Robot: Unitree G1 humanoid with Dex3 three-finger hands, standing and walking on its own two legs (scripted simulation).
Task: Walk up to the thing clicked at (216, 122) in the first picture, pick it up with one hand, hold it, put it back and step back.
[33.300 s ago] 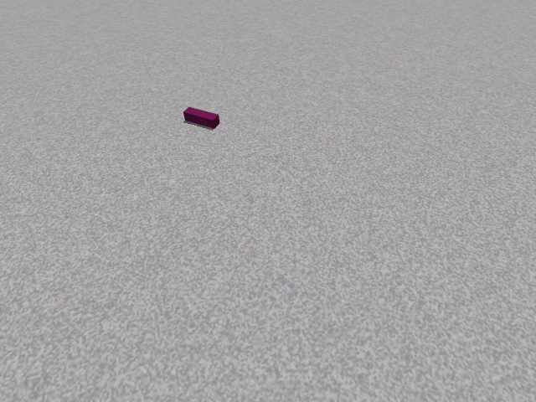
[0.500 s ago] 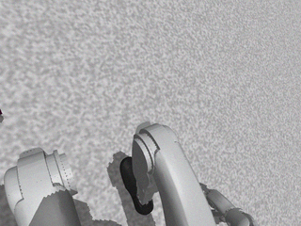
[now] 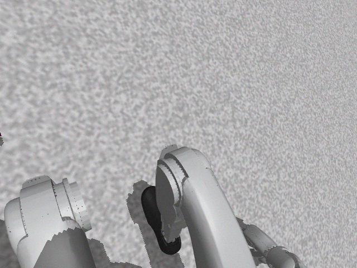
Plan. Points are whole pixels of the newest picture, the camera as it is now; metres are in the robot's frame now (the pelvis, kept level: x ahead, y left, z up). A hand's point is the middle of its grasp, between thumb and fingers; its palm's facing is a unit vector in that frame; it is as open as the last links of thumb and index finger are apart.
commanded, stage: open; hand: left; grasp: from above
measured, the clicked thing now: out of the picture +0.41 +0.39 -0.27
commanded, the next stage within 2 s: withdraw in 0.24 s
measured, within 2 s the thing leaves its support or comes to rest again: neither
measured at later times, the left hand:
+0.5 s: hand out of the picture +0.41 +0.38 -0.23, palm faces -0.39 -0.17 -0.90, open 14.0 cm
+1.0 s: hand out of the picture +0.41 +0.39 -0.06, palm faces -0.46 -0.13 -0.88, open 14.0 cm
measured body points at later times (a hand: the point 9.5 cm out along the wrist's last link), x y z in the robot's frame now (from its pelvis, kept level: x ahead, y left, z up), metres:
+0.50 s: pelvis +0.00 +0.00 +0.00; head +0.26 +0.15 +0.34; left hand +0.43 +0.39 -0.18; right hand +0.10 -0.25 -0.06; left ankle +0.06 +0.13 -0.27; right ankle +0.11 -0.11 -0.27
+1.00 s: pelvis -0.01 +0.00 +0.07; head +0.21 +0.10 +0.45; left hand +0.43 +0.39 -0.01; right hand +0.12 -0.26 -0.04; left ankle +0.06 +0.13 -0.27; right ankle +0.11 -0.11 -0.27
